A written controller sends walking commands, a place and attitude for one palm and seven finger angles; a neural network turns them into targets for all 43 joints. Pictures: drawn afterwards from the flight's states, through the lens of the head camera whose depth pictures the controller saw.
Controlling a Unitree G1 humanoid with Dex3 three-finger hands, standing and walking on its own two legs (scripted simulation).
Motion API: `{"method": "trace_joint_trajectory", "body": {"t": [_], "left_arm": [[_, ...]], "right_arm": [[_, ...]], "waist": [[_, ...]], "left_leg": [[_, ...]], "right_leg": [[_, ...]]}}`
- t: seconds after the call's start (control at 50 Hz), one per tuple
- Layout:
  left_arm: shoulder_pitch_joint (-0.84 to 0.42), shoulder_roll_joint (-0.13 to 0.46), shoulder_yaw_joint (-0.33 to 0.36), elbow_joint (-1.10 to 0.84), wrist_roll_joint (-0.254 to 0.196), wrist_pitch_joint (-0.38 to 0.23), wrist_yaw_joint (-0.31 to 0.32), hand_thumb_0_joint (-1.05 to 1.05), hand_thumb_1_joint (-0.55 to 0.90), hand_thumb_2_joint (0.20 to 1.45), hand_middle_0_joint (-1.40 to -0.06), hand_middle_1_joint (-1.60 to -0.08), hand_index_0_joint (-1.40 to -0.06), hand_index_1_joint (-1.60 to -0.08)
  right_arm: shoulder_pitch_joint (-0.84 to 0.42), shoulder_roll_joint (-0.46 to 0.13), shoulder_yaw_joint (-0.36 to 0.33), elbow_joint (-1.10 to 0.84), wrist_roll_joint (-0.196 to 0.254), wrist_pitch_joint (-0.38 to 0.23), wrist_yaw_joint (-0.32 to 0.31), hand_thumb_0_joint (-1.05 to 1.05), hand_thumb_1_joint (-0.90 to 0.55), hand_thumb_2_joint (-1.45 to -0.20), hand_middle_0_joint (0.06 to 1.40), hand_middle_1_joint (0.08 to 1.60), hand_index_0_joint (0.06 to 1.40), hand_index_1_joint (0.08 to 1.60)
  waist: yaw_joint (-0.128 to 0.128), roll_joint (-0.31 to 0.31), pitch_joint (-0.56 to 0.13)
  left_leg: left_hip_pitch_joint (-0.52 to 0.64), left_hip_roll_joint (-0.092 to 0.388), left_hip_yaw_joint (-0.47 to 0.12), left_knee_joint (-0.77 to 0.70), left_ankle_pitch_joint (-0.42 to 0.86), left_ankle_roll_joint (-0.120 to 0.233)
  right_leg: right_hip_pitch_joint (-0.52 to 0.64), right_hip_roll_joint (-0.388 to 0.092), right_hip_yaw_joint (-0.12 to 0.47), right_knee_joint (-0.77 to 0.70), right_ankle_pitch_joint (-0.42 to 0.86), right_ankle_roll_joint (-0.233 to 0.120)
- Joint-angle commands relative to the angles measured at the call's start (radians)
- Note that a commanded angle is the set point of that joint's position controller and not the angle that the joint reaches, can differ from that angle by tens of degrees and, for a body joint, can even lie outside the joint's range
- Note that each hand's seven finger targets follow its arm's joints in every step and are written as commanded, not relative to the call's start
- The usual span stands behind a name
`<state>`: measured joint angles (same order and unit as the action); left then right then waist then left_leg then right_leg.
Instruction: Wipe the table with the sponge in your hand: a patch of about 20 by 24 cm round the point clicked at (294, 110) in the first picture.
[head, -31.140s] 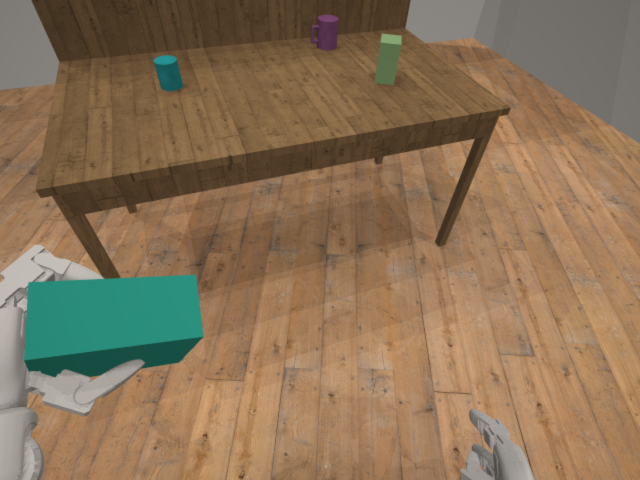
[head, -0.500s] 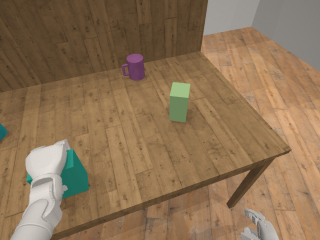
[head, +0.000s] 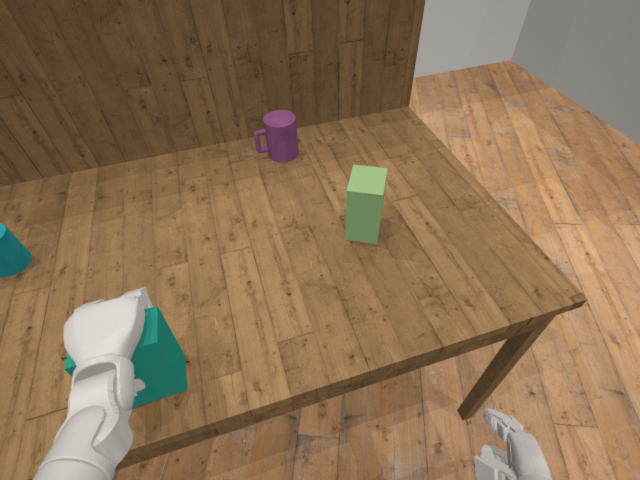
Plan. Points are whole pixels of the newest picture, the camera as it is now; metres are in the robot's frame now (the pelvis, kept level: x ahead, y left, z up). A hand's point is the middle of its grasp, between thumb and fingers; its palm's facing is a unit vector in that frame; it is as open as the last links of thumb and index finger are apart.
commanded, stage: lift the sponge slowly off the table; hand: left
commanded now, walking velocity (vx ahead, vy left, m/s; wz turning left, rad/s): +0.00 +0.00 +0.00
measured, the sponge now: (139, 369) +0.26 +0.30 -0.06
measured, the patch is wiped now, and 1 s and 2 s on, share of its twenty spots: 1.00 1.00 1.00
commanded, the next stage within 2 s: bring the sponge back beside the body in 1.84 s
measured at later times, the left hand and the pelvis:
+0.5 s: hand (120, 359) +0.24 +0.30 +0.01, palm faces -0.07 -0.08 -0.99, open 10.3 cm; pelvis +0.00 +0.00 +0.01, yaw +0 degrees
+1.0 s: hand (113, 340) +0.25 +0.29 +0.05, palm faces -0.05 -0.08 -1.00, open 10.3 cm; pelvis +0.00 -0.01 +0.01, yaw +0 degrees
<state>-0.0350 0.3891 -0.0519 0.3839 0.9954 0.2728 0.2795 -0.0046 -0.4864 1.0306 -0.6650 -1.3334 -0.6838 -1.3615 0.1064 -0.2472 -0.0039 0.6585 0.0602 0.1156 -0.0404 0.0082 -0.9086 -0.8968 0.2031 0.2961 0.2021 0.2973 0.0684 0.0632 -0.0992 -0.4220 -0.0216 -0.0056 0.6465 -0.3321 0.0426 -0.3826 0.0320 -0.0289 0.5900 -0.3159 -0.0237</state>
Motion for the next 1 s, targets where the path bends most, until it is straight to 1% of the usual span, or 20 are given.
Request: {"method": "trace_joint_trajectory", "body": {"t": [0.0, 0.04, 0.1, 0.14, 0.16, 0.22, 0.24, 0.32, 0.34, 0.38, 0.44, 0.56, 0.58, 0.7, 0.74, 0.8, 0.84, 0.86, 0.96, 0.98], "left_arm": [[-0.131, 0.174, 0.064, -0.107, 0.007, -0.012, -0.009, 0.000, 0.100, 1.300, -1.200, -1.600, -1.200, -1.600], [-0.141, 0.185, 0.076, -0.157, 0.008, -0.021, -0.007, 0.000, 0.100, 1.300, -1.200, -1.600, -1.200, -1.600], [-0.143, 0.160, 0.053, -0.174, 0.002, -0.029, -0.005, 0.000, 0.100, 1.300, -1.200, -1.600, -1.200, -1.600], [-0.115, 0.226, 0.118, -0.202, 0.000, -0.030, 0.002, 0.000, 0.100, 1.300, -1.200, -1.600, -1.200, -1.600], [-0.119, 0.184, 0.079, -0.236, -0.002, -0.034, 0.002, 0.000, 0.100, 1.300, -1.200, -1.600, -1.200, -1.600], [-0.096, 0.168, 0.069, -0.271, -0.006, -0.034, 0.006, 0.000, 0.100, 1.300, -1.200, -1.600, -1.200, -1.600], [-0.093, 0.212, 0.111, -0.294, -0.010, -0.034, 0.011, 0.000, 0.100, 1.300, -1.200, -1.600, -1.200, -1.600], [-0.129, 0.221, 0.107, -0.307, 0.003, -0.023, 0.018, 0.000, 0.100, 1.300, -1.200, -1.600, -1.200, -1.600], [-0.159, 0.247, 0.127, -0.331, 0.002, -0.021, 0.020, 0.000, 0.100, 1.300, -1.200, -1.600, -1.200, -1.600], [-0.173, 0.226, 0.106, -0.336, 0.005, -0.021, 0.019, 0.000, 0.100, 1.300, -1.200, -1.600, -1.200, -1.600], [-0.209, 0.263, 0.126, -0.360, 0.009, -0.022, 0.008, 0.000, 0.100, 1.300, -1.200, -1.600, -1.200, -1.600], [-0.198, 0.221, 0.086, -0.326, -0.013, -0.012, -0.030, 0.000, 0.100, 1.300, -1.200, -1.600, -1.200, -1.600], [-0.203, 0.262, 0.122, -0.308, -0.007, -0.010, -0.034, 0.000, 0.100, 1.300, -1.200, -1.600, -1.200, -1.600], [-0.221, 0.239, 0.091, -0.329, -0.009, -0.019, -0.069, 0.000, 0.100, 1.300, -1.200, -1.600, -1.200, -1.600], [-0.235, 0.301, 0.145, -0.336, -0.008, -0.024, -0.073, 0.000, 0.100, 1.300, -1.200, -1.600, -1.200, -1.600], [-0.204, 0.268, 0.125, -0.346, -0.009, -0.032, -0.077, 0.000, 0.100, 1.300, -1.200, -1.600, -1.200, -1.600], [-0.219, 0.318, 0.168, -0.366, -0.011, -0.029, -0.079, 0.000, 0.100, 1.300, -1.200, -1.600, -1.200, -1.600], [-0.215, 0.278, 0.130, -0.371, -0.015, -0.026, -0.082, 0.000, 0.100, 1.300, -1.200, -1.600, -1.200, -1.600], [-0.198, 0.290, 0.142, -0.402, -0.026, -0.019, -0.092, 0.000, 0.100, 1.300, -1.200, -1.600, -1.200, -1.600], [-0.185, 0.301, 0.155, -0.384, -0.028, -0.015, -0.096, 0.000, 0.100, 1.300, -1.200, -1.600, -1.200, -1.600]], "right_arm": [[-0.125, -0.129, -0.051, -0.146, -0.002, -0.049, -0.008, 0.000, -0.900, -0.900, 0.200, 0.300, 0.200, 0.300], [-0.132, -0.130, -0.053, -0.150, -0.005, -0.054, -0.007, 0.000, -0.900, -0.900, 0.200, 0.300, 0.200, 0.300], [-0.133, -0.125, -0.053, -0.147, -0.003, -0.061, -0.006, 0.000, -0.900, -0.900, 0.200, 0.300, 0.200, 0.300], [-0.136, -0.131, -0.055, -0.143, -0.007, -0.062, -0.006, 0.000, -0.900, -0.900, 0.200, 0.300, 0.200, 0.300], [-0.142, -0.123, -0.055, -0.151, -0.006, -0.066, -0.006, 0.000, -0.900, -0.900, 0.200, 0.300, 0.200, 0.300], [-0.149, -0.121, -0.057, -0.147, -0.007, -0.073, -0.001, 0.000, -0.900, -0.900, 0.200, 0.300, 0.200, 0.300], [-0.154, -0.124, -0.058, -0.147, -0.009, -0.074, -0.002, 0.000, -0.900, -0.900, 0.200, 0.300, 0.200, 0.300], [-0.167, -0.123, -0.052, -0.135, -0.010, -0.075, -0.007, 0.000, -0.900, -0.900, 0.200, 0.300, 0.200, 0.300], [-0.174, -0.123, -0.051, -0.136, -0.011, -0.076, -0.010, 0.000, -0.900, -0.900, 0.200, 0.300, 0.200, 0.300], [-0.175, -0.116, -0.050, -0.132, -0.009, -0.083, -0.013, 0.000, -0.900, -0.900, 0.200, 0.300, 0.200, 0.300], [-0.186, -0.119, -0.046, -0.127, -0.012, -0.083, -0.019, 0.000, -0.900, -0.900, 0.200, 0.300, 0.200, 0.300], [-0.196, -0.114, -0.040, -0.128, -0.006, -0.085, -0.021, 0.000, -0.900, -0.900, 0.200, 0.300, 0.200, 0.300], [-0.196, -0.120, -0.038, -0.119, -0.007, -0.083, -0.021, 0.000, -0.900, -0.900, 0.200, 0.300, 0.200, 0.300], [-0.205, -0.116, -0.034, -0.131, -0.008, -0.084, -0.021, 0.000, -0.900, -0.900, 0.200, 0.300, 0.200, 0.300], [-0.209, -0.122, -0.032, -0.128, -0.010, -0.082, -0.024, 0.000, -0.900, -0.900, 0.200, 0.300, 0.200, 0.300], [-0.206, -0.118, -0.034, -0.130, -0.011, -0.088, -0.021, 0.000, -0.900, -0.900, 0.200, 0.300, 0.200, 0.300], [-0.216, -0.125, -0.032, -0.128, -0.011, -0.084, -0.022, 0.000, -0.900, -0.900, 0.200, 0.300, 0.200, 0.300], [-0.215, -0.119, -0.032, -0.136, -0.009, -0.086, -0.021, 0.000, -0.900, -0.900, 0.200, 0.300, 0.200, 0.300], [-0.225, -0.121, -0.034, -0.137, -0.007, -0.093, -0.022, 0.000, -0.900, -0.900, 0.200, 0.300, 0.200, 0.300], [-0.228, -0.123, -0.031, -0.133, -0.007, -0.093, -0.023, 0.000, -0.900, -0.900, 0.200, 0.300, 0.200, 0.300]], "waist": [[-0.002, -0.058, -0.155], [0.007, -0.026, -0.190], [-0.005, -0.034, -0.174], [0.015, -0.028, -0.206], [0.008, -0.010, -0.214], [0.009, -0.019, -0.199], [0.017, -0.006, -0.203], [0.011, -0.028, -0.173], [0.015, 0.005, -0.172], [0.016, 0.019, -0.183], [0.019, 0.032, -0.198], [0.012, -0.002, -0.149], [0.019, -0.009, -0.154], [0.020, -0.007, -0.148], [0.026, 0.004, -0.160], [0.031, 0.005, -0.164], [0.036, 0.004, -0.171], [0.030, 0.000, -0.160], [0.036, 0.011, -0.158], [0.040, -0.012, -0.151]], "left_leg": [[0.120, -0.004, -0.050, -0.086, 0.237, 0.007], [0.144, -0.002, -0.057, -0.090, 0.265, 0.004], [0.150, 0.002, -0.054, -0.090, 0.273, 0.006], [0.163, 0.002, -0.064, -0.097, 0.301, 0.002], [0.176, 0.003, -0.055, -0.091, 0.319, 0.005], [0.194, 0.010, -0.062, -0.099, 0.346, 0.001], [0.197, 0.010, -0.072, -0.106, 0.345, -0.002], [0.197, 0.006, -0.062, -0.117, 0.332, 0.002], [0.208, 0.006, -0.069, -0.129, 0.317, 0.000], [0.228, 0.005, -0.060, -0.129, 0.320, 0.004], [0.248, -0.001, -0.065, -0.138, 0.326, 0.002], [0.248, 0.000, -0.056, -0.160, 0.295, 0.007], [0.244, -0.004, -0.057, -0.162, 0.299, 0.007], [0.261, -0.007, -0.053, -0.178, 0.301, 0.012], [0.267, -0.012, -0.057, -0.184, 0.303, 0.011], [0.274, -0.010, -0.046, -0.186, 0.334, 0.013], [0.279, -0.013, -0.052, -0.193, 0.333, 0.012], [0.271, -0.010, -0.047, -0.196, 0.326, 0.013], [0.293, -0.009, -0.046, -0.205, 0.334, 0.016], [0.287, -0.012, -0.048, -0.207, 0.328, 0.016]], "right_leg": [[0.060, 0.019, 0.027, -0.078, 0.233, -0.052], [0.075, 0.021, 0.033, -0.076, 0.252, -0.055], [0.073, 0.019, 0.029, -0.078, 0.265, -0.052], [0.107, 0.021, 0.037, -0.078, 0.285, -0.056], [0.110, 0.016, 0.032, -0.075, 0.307, -0.052], [0.107, 0.016, 0.030, -0.082, 0.323, -0.051], [0.117, 0.020, 0.039, -0.084, 0.312, -0.054], [0.124, 0.014, 0.040, -0.096, 0.321, -0.051], [0.123, 0.018, 0.051, -0.103, 0.290, -0.054], [0.130, 0.014, 0.039, -0.106, 0.288, -0.055], [0.151, 0.017, 0.060, -0.117, 0.296, -0.058], [0.152, 0.015, 0.046, -0.146, 0.267, -0.053], [0.165, 0.014, 0.052, -0.150, 0.279, -0.056], [0.184, 0.011, 0.055, -0.170, 0.281, -0.055], [0.204, 0.014, 0.076, -0.182, 0.284, -0.058], [0.220, 0.008, 0.062, -0.178, 0.327, -0.057], [0.238, 0.010, 0.081, -0.187, 0.330, -0.059], [0.233, 0.006, 0.062, -0.185, 0.319, -0.054], [0.246, 0.005, 0.065, -0.197, 0.320, -0.054], [0.251, 0.004, 0.069, -0.205, 0.321, -0.053]]}}
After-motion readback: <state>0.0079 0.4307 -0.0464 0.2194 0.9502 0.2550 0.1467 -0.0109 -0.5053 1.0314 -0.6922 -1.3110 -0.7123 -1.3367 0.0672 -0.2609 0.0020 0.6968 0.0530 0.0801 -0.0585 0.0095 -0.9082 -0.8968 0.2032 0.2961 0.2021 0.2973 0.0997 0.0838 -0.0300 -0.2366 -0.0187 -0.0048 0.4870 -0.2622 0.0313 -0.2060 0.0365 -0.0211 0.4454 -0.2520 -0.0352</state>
